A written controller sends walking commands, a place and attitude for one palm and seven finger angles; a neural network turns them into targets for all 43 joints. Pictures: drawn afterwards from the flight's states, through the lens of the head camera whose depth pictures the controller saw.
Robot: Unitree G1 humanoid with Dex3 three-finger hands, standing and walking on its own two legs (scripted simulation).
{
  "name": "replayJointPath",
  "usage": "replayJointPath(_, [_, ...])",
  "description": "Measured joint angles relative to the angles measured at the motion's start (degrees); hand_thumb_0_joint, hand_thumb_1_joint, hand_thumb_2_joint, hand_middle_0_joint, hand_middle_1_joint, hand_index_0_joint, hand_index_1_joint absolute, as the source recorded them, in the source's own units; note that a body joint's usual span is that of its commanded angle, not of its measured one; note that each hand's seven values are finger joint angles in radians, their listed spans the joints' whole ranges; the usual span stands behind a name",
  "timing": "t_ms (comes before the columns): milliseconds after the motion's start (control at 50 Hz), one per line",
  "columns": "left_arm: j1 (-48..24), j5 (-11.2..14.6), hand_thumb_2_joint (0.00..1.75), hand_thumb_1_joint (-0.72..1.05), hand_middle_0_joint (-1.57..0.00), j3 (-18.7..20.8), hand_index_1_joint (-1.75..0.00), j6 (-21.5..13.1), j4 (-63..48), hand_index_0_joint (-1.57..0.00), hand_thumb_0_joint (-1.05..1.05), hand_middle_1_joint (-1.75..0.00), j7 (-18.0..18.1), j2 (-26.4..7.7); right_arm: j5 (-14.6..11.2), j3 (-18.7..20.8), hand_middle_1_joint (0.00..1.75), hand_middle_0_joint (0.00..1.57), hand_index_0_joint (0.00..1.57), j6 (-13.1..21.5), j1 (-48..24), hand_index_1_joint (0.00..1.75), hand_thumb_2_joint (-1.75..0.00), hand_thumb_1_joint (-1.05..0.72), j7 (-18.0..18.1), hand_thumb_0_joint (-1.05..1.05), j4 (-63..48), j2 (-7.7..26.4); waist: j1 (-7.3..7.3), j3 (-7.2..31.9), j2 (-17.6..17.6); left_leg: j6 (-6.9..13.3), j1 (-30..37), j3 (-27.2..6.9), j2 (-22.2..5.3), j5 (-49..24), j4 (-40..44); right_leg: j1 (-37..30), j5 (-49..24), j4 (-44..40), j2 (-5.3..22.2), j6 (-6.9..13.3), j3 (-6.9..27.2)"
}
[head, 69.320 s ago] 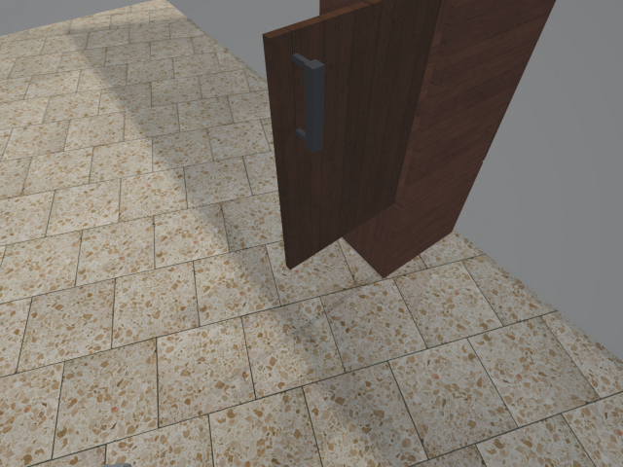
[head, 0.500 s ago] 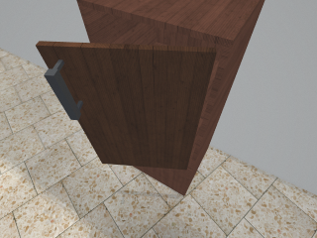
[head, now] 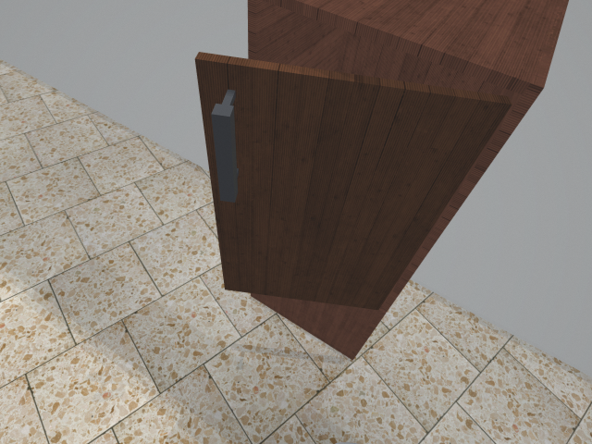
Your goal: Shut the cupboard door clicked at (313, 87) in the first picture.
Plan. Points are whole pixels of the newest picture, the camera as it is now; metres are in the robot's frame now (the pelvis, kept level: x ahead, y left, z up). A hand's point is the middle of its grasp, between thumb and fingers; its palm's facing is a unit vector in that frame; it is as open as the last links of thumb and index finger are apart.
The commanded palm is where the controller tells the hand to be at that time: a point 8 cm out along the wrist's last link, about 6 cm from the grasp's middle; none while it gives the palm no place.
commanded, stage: come to a stop and stand still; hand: left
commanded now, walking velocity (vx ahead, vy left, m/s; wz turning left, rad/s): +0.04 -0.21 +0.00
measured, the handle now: (229, 148) +0.46 +0.14 +0.13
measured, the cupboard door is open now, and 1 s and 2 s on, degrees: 26 26 26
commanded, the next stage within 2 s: look again from close up in 1.00 s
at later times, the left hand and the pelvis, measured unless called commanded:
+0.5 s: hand out of the picture +0.08 +0.14 -0.18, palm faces -0.05 -0.97 -0.24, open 7.3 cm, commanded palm none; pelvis +0.00 -0.04 -0.02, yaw -2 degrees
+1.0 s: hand out of the picture +0.02 +0.12 -0.18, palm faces +0.03 -0.97 -0.22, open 7.4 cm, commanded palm none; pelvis +0.02 -0.06 -0.01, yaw -1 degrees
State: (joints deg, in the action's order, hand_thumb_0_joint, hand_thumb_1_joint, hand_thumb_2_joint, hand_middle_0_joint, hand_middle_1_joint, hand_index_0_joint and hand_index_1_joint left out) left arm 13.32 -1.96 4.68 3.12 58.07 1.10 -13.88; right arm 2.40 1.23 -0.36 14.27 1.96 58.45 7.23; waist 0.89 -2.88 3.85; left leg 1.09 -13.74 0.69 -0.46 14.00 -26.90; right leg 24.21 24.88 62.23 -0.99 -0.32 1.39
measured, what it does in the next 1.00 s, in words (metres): steps on the spot: right foot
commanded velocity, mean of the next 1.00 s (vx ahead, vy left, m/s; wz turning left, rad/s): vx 0.00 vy -0.02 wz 0.00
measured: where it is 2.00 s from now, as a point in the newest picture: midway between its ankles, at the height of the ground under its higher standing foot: outside the picture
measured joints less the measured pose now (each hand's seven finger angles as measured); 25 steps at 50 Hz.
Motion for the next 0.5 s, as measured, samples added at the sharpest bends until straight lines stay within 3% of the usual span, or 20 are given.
replayJointPath(60, [0.1, -0.2, 0.90, 0.91, -0.20, -0.1, -0.30, 0.4, -0.5, -0.19, 0.01, -0.29, -0.8, 0.5, 0.0, -0.2, 0.30, 0.20, 0.20, 0.6, 1.2, 0.30, -0.90, -0.94, 0.2, 0.00, 0.2, 0.0, -0.68, 0.1, -0.2, 0.1, 0.0, 0.4, -0.5, -1.5, 2.3, 1.1, -1.5, 2.9, -0.4, -0.5, -0.2])
replayJointPath(120, [-0.7, -0.2, 0.90, 0.91, -0.20, -0.4, -0.30, 0.8, -0.8, -0.19, 0.01, -0.29, -1.2, 1.1, 0.1, -0.3, 0.30, 0.20, 0.20, 1.1, 2.3, 0.30, -0.90, -0.93, 0.4, 0.00, 0.4, 0.0, -1.70, -0.7, -0.6, -0.1, -0.1, 0.5, -1.1, -2.5, 3.6, 0.5, -0.5, 0.4, 0.1, -0.9, -0.4])
replayJointPath(220, [-3.1, 0.5, 0.90, 0.91, -0.20, -1.3, -0.30, 0.6, -1.3, -0.19, 0.01, -0.29, -1.4, 2.6, 0.0, 0.2, 0.30, 0.20, 0.20, 0.8, 3.8, 0.30, -0.90, -0.91, 0.2, 0.00, 1.2, 0.8, -3.13, -2.2, -1.9, -1.0, -0.5, 0.5, -2.4, -3.2, 3.9, -3.7, 2.9, -14.2, 1.6, -1.0, -1.5])
replayJointPath(260, [-3.1, 0.7, 0.90, 0.91, -0.20, -2.2, -0.30, -0.7, -1.5, -0.19, 0.01, -0.29, -1.0, 3.1, -0.7, 0.3, 0.30, 0.20, 0.20, 0.1, 4.5, 0.30, -0.90, -0.91, -0.5, 0.00, 1.5, 1.9, -2.85, -1.1, -2.7, -1.7, -3.2, 0.9, -3.1, -1.5, -0.1, -5.5, -0.6, -22.1, 1.9, 0.1, -1.6])
replayJointPath(300, [-1.8, 0.6, 0.90, 0.91, -0.20, -2.5, -0.30, -2.3, -2.7, -0.19, 0.01, -0.29, -0.5, 2.6, -0.7, 0.3, 0.30, 0.20, 0.20, -0.5, 5.5, 0.30, -0.90, -0.91, -1.0, 0.00, 0.5, 2.6, -2.14, 0.7, -1.0, -2.2, -7.2, 3.0, -2.3, 2.7, -7.7, -6.9, -4.9, -29.4, 4.0, 1.7, 1.4])
replayJointPath(340, [-2.6, 0.3, 0.90, 0.92, -0.20, -3.0, -0.30, -2.7, -1.2, -0.20, 0.00, -0.29, 0.1, 4.1, -0.6, 1.0, 0.30, 0.20, 0.20, -0.8, 4.4, 0.30, -0.90, -0.91, -1.2, 0.00, 0.1, 4.4, -3.31, -0.7, -4.9, -2.0, -8.9, 0.8, -3.9, 6.3, -14.2, -6.8, -4.3, -25.8, 2.1, -0.8, 0.3])
replayJointPath(380, [-2.5, 0.3, 0.90, 0.93, -0.20, -3.4, -0.30, -2.5, -0.2, -0.20, 0.00, -0.29, 0.1, 4.5, -0.8, 1.2, 0.30, 0.20, 0.20, -0.8, 4.2, 0.30, -0.90, -0.91, -1.3, 0.00, -0.1, 4.7, -4.62, -0.6, -6.2, -3.2, -7.9, -0.3, -3.8, 7.2, -15.5, -7.9, -2.3, -23.8, 2.1, -2.0, -0.5])
replayJointPath(420, [-2.1, 0.5, 0.90, 0.93, -0.20, -3.4, -0.30, -2.2, 0.4, -0.20, 0.00, -0.29, 0.4, 4.2, -0.9, 0.7, 0.30, 0.20, 0.19, -0.3, 4.7, 0.30, -0.90, -0.91, -1.5, 0.00, -0.3, 3.9, -4.88, 0.8, -5.2, -3.3, -6.4, 0.0, -2.8, 7.3, -14.7, -8.4, -0.7, -22.3, 3.1, -2.1, -0.4])
replayJointPath(500, [-1.5, 0.9, 0.90, 0.92, -0.20, -3.4, -0.30, -1.9, 0.5, -0.20, 0.01, -0.29, 0.5, 4.3, -0.7, -0.5, 0.30, 0.20, 0.19, 0.2, 5.2, 0.30, -0.90, -0.91, -1.5, 0.00, -0.5, 2.3, -3.87, 3.0, -5.8, -3.4, -5.0, -0.5, -2.9, 7.2, -13.2, -9.4, -0.3, -22.8, 2.9, -1.0, -0.9])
